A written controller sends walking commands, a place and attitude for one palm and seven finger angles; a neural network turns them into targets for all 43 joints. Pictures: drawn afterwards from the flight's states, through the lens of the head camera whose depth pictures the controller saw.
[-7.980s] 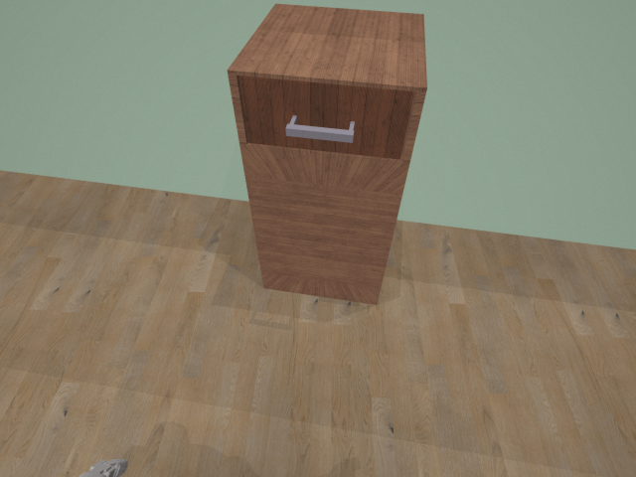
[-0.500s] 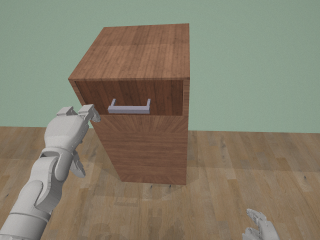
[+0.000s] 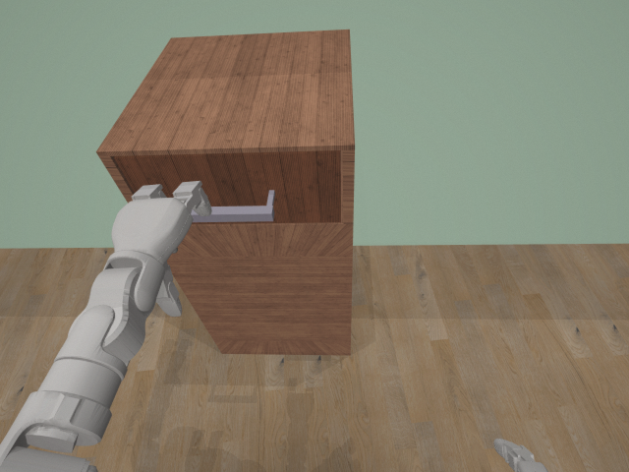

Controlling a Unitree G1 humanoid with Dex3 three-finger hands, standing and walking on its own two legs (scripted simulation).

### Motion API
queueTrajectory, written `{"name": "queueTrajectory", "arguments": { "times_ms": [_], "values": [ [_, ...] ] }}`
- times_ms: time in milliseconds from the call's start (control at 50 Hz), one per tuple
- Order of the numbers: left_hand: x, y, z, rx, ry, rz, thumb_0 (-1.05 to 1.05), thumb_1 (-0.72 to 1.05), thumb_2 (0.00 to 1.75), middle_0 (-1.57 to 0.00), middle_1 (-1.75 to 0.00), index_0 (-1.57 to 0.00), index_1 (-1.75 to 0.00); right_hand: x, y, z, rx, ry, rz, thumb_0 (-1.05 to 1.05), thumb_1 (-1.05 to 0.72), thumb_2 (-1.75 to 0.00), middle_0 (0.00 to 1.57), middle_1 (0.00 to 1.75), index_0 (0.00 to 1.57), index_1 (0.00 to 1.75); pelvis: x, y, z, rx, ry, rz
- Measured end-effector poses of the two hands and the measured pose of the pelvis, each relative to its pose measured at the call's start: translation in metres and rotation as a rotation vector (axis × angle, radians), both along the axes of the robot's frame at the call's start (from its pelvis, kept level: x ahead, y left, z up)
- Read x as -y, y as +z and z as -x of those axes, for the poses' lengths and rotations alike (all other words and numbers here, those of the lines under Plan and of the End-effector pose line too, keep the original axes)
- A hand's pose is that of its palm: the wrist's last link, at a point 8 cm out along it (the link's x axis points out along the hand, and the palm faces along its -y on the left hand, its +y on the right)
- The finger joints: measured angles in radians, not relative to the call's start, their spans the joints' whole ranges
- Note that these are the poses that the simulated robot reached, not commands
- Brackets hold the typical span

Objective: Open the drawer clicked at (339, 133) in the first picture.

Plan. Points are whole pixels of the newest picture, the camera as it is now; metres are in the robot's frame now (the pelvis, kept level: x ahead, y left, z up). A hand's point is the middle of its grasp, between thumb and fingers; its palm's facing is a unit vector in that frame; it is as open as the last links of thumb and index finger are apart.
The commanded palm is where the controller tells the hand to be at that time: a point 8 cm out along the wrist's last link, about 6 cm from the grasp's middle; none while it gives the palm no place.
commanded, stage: move the hooked fingers above the handle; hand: left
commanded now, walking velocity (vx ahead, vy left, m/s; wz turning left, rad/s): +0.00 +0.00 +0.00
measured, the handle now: (232, 205) +0.54 +0.20 -0.01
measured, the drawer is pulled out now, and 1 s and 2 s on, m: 0.00 0.00 0.00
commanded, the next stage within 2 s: lower the fingers behind the handle in 1.66 s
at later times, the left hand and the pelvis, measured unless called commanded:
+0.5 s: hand (203, 223) +0.43 +0.20 +0.06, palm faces -0.05 -0.05 -1.00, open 13.8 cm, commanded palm +0.42 +0.21 +0.12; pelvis +0.01 -0.01 -0.01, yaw +0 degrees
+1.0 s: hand (226, 200) +0.50 +0.19 +0.05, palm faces -0.05 -0.04 -1.00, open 13.7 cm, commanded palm +0.49 +0.19 +0.10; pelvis +0.01 +0.00 -0.02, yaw -1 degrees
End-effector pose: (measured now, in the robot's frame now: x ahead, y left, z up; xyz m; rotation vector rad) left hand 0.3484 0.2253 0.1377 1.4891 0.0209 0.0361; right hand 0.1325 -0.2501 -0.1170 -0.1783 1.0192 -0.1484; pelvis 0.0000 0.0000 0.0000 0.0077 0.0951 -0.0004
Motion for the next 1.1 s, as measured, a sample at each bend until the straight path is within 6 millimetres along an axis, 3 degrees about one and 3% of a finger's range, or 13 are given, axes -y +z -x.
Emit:
{"name": "queueTrajectory", "arguments": {
  "times_ms": [140,500,720,940,1100],
  "values": [
    [0.008,-0.009,-0.015,0.003,-0.019,-0.006,0.0,-0.49,0.3,-0.32,-1.2,-0.32,-1.2,0.008,-0.007,0.014,-0.054,-0.043,0.006,0.01,-0.9,-0.89,0.2,0.3,0.2,0.3,-0.001,-0.002,-0.007,-0.025,-0.006,-0.001],
    [0.02,-0.018,-0.068,-0.059,-0.002,-0.036,0.0,-0.49,0.3,-0.32,-1.2,-0.32,-1.2,0.015,-0.012,0.027,-0.093,-0.092,0.012,0.01,-0.9,-0.89,0.2,0.3,0.2,0.3,0.006,-0.007,-0.012,-0.072,-0.006,-0.001],
    [0.026,-0.026,-0.099,-0.043,-0.013,-0.039,0.0,-0.49,0.3,-0.32,-1.2,-0.32,-1.2,0.027,-0.02,0.071,-0.211,-0.153,0.035,0.01,-0.9,-0.89,0.2,0.3,0.2,0.3,0.005,-0.013,-0.013,-0.126,-0.008,0.006],
    [0.034,-0.037,-0.132,-0.071,-0.003,-0.041,0.0,-0.49,0.3,-0.32,-1.2,-0.32,-1.2,0.025,-0.02,0.12,-0.318,-0.23,0.051,0.01,-0.9,-0.89,0.2,0.3,0.2,0.3,0.001,-0.016,-0.014,-0.174,-0.018,0.014],
    [0.035,-0.037,-0.134,-0.051,0.0,-0.043,0.0,-0.48,0.3,-0.35,-1.22,-0.35,-1.22,0.016,-0.022,0.142,-0.368,-0.242,0.043,0.01,-0.9,-0.89,0.2,0.3,0.2,0.3,-0.003,-0.018,-0.011,-0.189,-0.015,0.021]
  ]
}}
